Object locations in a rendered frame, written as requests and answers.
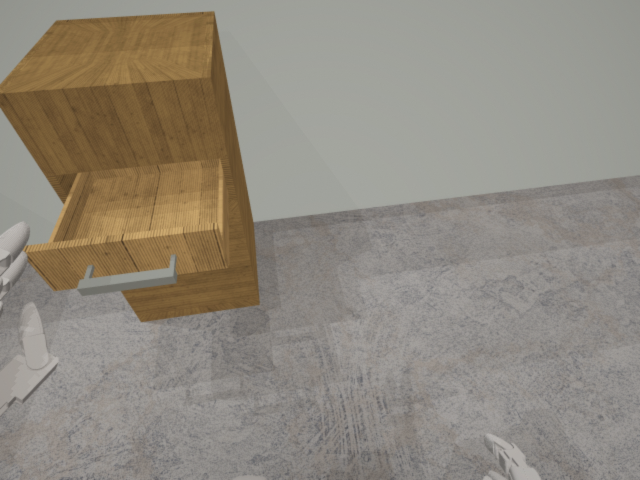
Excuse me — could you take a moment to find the right robot hand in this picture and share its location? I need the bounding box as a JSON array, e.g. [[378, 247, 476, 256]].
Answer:
[[483, 433, 542, 480]]

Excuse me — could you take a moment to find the left robot hand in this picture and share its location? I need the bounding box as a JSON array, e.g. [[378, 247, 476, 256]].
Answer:
[[0, 222, 59, 416]]

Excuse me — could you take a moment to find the handle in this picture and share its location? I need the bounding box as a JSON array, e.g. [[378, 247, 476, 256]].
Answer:
[[77, 254, 177, 296]]

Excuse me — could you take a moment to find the cabinet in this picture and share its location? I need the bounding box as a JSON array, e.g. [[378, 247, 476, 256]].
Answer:
[[0, 11, 260, 322]]

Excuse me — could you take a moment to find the drawer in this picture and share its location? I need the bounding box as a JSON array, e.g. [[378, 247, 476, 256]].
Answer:
[[22, 159, 229, 291]]

